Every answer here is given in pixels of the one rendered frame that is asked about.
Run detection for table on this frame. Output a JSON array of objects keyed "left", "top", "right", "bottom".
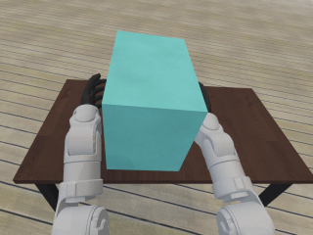
[{"left": 13, "top": 79, "right": 313, "bottom": 212}]

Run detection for left robot hand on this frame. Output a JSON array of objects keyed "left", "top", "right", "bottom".
[{"left": 79, "top": 73, "right": 107, "bottom": 109}]

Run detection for right robot hand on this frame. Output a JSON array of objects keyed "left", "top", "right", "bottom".
[{"left": 199, "top": 82, "right": 212, "bottom": 113}]

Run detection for carton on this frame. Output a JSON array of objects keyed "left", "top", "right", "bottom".
[{"left": 102, "top": 30, "right": 208, "bottom": 171}]

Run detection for robot right upper arm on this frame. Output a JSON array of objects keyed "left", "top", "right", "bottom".
[{"left": 216, "top": 201, "right": 276, "bottom": 235}]

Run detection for robot left forearm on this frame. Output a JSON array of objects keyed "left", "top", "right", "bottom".
[{"left": 51, "top": 104, "right": 104, "bottom": 235}]

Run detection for robot right forearm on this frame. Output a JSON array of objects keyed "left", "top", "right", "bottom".
[{"left": 194, "top": 113, "right": 276, "bottom": 235}]

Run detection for robot left upper arm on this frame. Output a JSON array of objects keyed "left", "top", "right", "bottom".
[{"left": 52, "top": 205, "right": 110, "bottom": 235}]

